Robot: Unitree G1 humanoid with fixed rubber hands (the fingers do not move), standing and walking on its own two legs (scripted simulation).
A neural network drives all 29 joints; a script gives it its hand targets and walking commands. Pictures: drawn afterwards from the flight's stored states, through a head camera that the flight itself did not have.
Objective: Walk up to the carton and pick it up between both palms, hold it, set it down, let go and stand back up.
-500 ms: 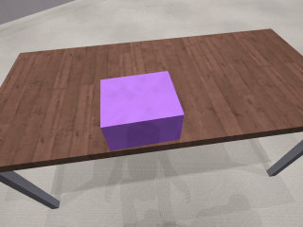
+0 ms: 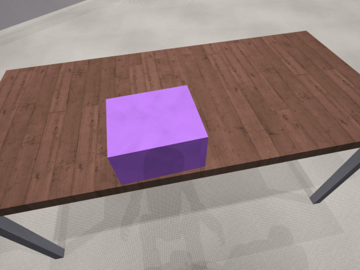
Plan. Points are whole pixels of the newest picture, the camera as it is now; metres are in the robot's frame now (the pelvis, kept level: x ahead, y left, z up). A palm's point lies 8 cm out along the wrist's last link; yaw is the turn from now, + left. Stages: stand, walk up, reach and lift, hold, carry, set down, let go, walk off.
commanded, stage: walk up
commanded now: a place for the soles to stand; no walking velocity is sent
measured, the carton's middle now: (155, 132) +0.49 +0.09 -0.02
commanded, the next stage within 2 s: none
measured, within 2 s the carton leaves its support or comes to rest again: neither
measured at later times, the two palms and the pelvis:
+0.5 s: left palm out of the picture +0.07 +0.22 -0.13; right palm out of the picture +0.01 -0.25 -0.13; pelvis +0.04 -0.01 +0.01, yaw +2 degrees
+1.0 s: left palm out of the picture +0.04 +0.23 -0.13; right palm out of the picture +0.06 -0.23 -0.12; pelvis +0.03 -0.01 +0.02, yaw +7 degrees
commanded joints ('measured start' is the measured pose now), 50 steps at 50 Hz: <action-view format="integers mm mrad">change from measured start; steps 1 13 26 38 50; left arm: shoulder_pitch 89 -28 -129 -107 -112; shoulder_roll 195 113 109 89 93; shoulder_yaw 46 24 22 14 15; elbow -24 27 53 140 179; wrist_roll -9 28 1 10 8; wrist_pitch -17 -26 -3 -17 -11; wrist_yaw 18 -14 14 9 10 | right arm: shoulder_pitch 73 163 228 145 118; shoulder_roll -61 -83 10 -13 -6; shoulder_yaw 1 -33 -8 -26 -18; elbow -41 14 34 51 79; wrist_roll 14 -1 13 21 21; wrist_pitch -3 -75 -85 -88 -90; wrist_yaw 0 -9 -29 -32 -34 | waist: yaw -1 -3 -42 -8 -5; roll -148 41 3 31 15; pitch -25 3 -3 -25 1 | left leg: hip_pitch -44 148 31 16 -64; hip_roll -40 139 27 50 21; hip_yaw -172 -284 -316 -383 -414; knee -14 -216 -225 -205 -223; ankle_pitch -99 426 355 496 383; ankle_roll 18 133 49 77 68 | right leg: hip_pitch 30 -23 130 208 254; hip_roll -214 -104 -193 -156 -177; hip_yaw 442 -12 24 -49 -77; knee -313 -152 -292 -298 -353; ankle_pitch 285 314 476 368 264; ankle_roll -104 28 -41 2 -5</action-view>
